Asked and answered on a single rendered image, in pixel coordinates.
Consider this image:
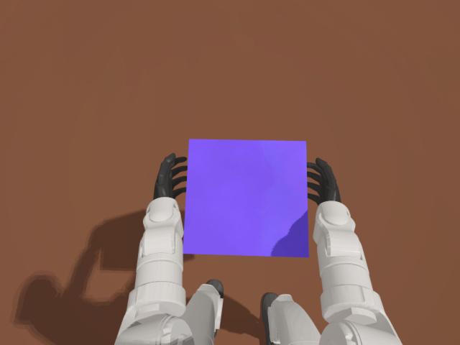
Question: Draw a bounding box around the left robot forearm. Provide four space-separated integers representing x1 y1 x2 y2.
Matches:
116 197 186 339

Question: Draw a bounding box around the left robot hand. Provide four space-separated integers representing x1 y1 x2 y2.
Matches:
153 153 188 200

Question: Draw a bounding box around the left robot upper arm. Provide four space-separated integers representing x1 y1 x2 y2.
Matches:
114 316 195 345

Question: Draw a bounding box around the left robot foot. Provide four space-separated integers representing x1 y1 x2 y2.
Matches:
208 280 224 338

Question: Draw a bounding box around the right robot upper arm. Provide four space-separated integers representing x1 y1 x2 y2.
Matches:
319 319 402 345

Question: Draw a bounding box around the left robot shin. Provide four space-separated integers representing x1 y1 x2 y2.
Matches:
194 284 219 295

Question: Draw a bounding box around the right robot hand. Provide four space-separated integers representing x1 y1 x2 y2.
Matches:
307 157 341 206

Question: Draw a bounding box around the right robot forearm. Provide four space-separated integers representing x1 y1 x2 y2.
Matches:
313 201 401 342

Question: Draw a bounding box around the carton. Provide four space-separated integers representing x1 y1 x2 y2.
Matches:
183 139 309 257

